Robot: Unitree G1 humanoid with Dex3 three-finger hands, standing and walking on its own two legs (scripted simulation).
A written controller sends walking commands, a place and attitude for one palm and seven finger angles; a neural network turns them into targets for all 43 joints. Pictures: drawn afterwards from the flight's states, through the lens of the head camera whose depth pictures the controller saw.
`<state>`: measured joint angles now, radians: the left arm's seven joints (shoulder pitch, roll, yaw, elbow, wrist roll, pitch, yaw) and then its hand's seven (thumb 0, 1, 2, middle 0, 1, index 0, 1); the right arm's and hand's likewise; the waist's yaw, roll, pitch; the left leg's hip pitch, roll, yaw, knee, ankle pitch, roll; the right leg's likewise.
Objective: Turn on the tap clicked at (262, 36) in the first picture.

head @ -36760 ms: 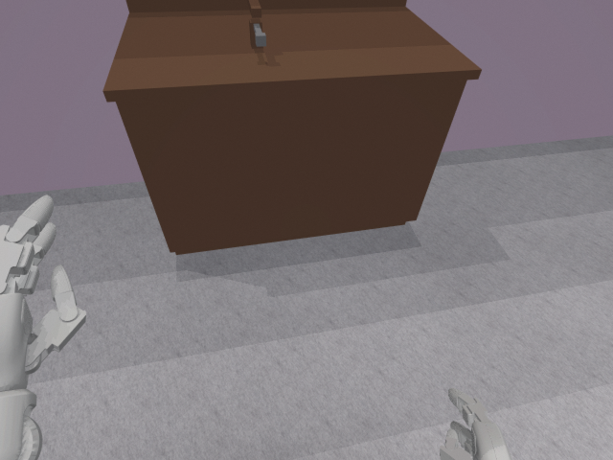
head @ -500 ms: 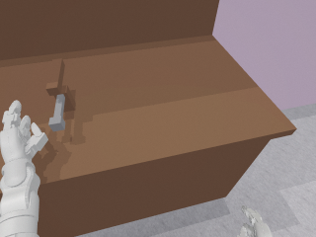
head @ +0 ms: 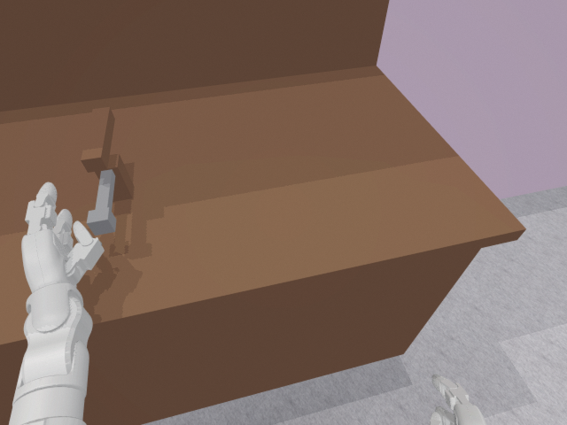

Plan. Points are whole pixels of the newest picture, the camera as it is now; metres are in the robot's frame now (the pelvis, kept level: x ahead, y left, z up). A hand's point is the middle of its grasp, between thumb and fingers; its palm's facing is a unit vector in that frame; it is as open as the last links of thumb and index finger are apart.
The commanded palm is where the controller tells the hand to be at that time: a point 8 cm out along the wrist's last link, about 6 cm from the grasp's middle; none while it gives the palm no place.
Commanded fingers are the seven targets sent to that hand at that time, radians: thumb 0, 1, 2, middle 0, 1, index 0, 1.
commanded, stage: push the lever round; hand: left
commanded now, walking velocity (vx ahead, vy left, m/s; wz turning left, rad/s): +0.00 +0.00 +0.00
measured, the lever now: (102, 221) +0.36 +0.29 +0.10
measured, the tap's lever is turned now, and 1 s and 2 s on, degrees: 1 30 52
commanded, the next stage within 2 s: none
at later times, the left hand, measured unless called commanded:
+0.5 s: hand (127, 237) +0.34 +0.25 +0.09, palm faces +0.56 -0.83 -0.05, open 7.6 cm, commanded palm +0.30 +0.28 +0.09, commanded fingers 0.00 0.90 0.90 -0.15 -0.15 -0.15 -0.15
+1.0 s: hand (150, 225) +0.36 +0.22 +0.09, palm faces +0.64 -0.76 -0.05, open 7.7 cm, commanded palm +0.31 +0.25 +0.09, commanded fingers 0.00 0.90 0.90 -0.15 -0.15 -0.15 -0.15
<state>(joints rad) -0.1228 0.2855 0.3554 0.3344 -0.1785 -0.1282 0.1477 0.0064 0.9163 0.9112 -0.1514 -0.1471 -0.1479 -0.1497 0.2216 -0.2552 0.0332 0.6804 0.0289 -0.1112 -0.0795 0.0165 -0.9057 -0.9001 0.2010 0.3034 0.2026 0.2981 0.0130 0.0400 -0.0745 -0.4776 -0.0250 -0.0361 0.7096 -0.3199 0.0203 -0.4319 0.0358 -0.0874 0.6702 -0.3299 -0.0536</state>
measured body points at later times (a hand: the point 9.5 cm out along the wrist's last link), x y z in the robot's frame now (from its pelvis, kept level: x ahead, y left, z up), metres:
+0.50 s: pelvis +0.00 -0.01 +0.00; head +0.02 -0.02 +0.45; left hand +0.30 +0.29 +0.10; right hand +0.16 -0.24 -0.10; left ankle +0.02 +0.10 -0.72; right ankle +0.01 -0.09 -0.72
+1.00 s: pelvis +0.00 -0.01 +0.00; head +0.02 -0.02 +0.45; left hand +0.32 +0.26 +0.10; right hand +0.16 -0.25 -0.11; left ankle +0.02 +0.10 -0.72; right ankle +0.01 -0.09 -0.72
